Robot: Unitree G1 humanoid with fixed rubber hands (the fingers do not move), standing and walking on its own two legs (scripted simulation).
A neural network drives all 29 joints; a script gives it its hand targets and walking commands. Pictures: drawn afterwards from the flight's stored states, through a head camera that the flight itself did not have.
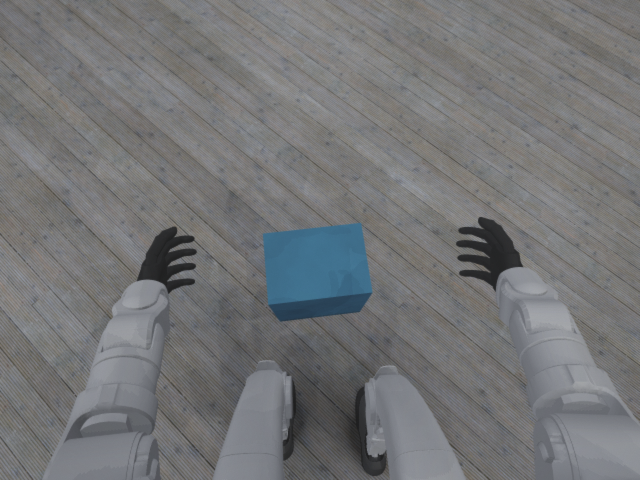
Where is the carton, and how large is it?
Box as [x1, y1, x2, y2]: [263, 223, 372, 321]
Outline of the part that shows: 360,223 263,233 268,304 280,321 355,312 360,310 372,292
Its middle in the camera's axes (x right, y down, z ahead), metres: -0.01 +0.10 +0.99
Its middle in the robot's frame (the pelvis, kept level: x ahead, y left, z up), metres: +0.46 +0.03 -0.55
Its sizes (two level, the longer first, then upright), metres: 0.226 0.163 0.278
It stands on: the floor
